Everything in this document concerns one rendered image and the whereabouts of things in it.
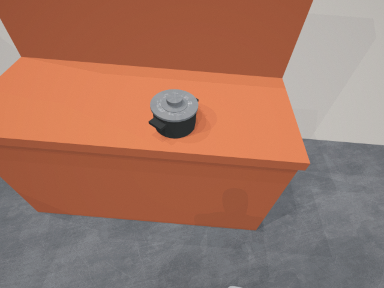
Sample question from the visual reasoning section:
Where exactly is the pot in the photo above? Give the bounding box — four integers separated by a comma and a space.
149, 99, 199, 139

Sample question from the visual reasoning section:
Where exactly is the lid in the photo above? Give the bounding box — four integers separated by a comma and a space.
150, 89, 198, 122

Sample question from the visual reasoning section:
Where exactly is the table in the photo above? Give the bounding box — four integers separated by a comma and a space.
0, 0, 313, 230

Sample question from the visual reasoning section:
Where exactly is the knob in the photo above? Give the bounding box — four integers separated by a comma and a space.
166, 93, 182, 106

